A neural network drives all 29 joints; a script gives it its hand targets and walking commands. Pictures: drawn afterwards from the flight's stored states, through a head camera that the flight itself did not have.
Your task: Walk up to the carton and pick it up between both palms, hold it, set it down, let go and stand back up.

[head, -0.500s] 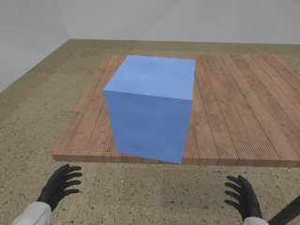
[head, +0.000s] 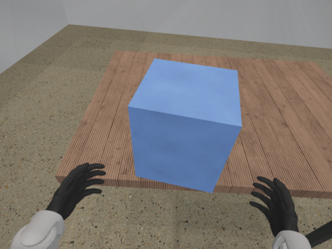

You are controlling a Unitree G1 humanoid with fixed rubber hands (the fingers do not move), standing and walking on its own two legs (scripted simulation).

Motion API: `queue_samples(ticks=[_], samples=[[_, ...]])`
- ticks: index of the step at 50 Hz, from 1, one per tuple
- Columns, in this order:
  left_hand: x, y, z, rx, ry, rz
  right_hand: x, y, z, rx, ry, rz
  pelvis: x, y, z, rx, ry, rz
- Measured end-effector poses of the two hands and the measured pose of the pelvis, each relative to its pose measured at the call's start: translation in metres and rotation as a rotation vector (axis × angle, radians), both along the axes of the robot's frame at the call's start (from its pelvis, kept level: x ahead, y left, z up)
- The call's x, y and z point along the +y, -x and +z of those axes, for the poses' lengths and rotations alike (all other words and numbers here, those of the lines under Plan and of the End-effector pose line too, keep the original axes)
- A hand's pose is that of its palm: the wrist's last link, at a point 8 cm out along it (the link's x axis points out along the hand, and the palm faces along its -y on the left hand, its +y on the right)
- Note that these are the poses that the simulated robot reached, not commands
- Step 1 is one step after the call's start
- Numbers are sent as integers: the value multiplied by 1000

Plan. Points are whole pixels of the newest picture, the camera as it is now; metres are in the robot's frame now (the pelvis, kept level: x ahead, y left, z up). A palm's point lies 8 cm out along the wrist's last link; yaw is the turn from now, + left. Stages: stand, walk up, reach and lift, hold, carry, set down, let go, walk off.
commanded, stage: reach and lift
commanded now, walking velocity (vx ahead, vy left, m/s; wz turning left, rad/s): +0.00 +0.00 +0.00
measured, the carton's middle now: (183, 126) +0.40 -0.02 +0.10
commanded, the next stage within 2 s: none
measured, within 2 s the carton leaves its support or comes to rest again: neither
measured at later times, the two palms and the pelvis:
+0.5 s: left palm (74, 161) +0.26 +0.20 +0.14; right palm (287, 189) +0.22 -0.21 +0.13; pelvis -0.01 -0.01 +0.00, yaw +0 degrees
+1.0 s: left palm (75, 121) +0.33 +0.21 +0.18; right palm (279, 151) +0.28 -0.20 +0.16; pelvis -0.02 -0.01 +0.00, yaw +0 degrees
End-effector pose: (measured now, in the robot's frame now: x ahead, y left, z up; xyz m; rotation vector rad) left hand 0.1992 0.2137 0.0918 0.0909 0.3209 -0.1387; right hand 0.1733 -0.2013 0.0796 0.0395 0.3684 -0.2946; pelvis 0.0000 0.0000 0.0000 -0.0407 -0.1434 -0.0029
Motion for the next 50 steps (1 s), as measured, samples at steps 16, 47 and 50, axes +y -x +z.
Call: queue_samples(ticks=[16, 47, 50], samples=[[-15, -31, 36, -72, -6, -39, -14, -11, 14, -35, -12, -38, -3, 4, 0, -6, -4, 0], [-2, -118, 87, -66, -39, 43, 0, -101, 79, -178, -41, 21, -9, 17, 0, 9, -12, -1], [-3, -127, 92, -66, -44, 45, -1, -108, 83, -190, -45, 22, -9, 18, 0, 18, -12, -1]])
